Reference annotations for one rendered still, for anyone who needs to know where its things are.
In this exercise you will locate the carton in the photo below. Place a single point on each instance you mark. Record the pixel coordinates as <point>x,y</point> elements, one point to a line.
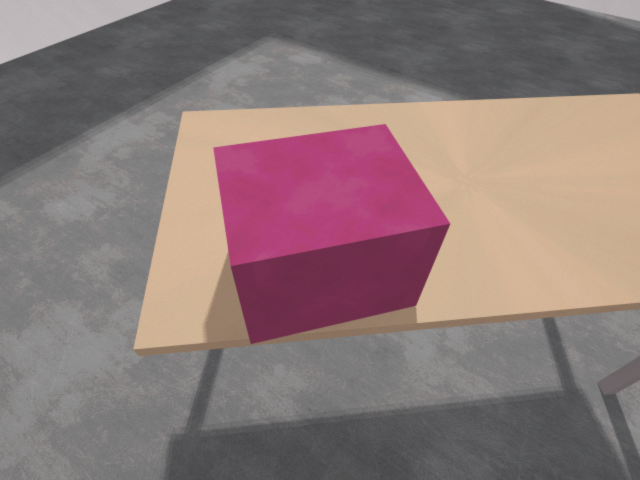
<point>325,228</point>

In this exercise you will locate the table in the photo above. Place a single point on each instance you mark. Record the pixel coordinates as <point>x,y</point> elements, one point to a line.
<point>542,195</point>

